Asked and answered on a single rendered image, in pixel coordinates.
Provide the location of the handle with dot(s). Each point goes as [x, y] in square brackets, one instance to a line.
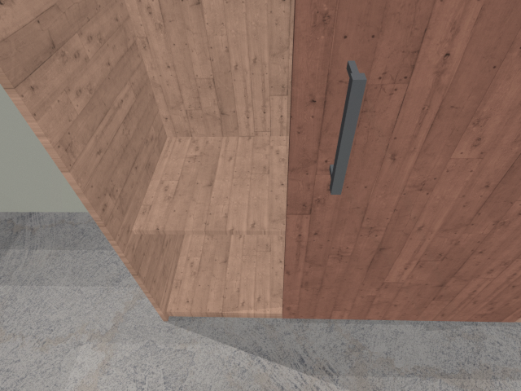
[356, 88]

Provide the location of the wardrobe door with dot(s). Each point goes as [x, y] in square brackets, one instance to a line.
[428, 223]

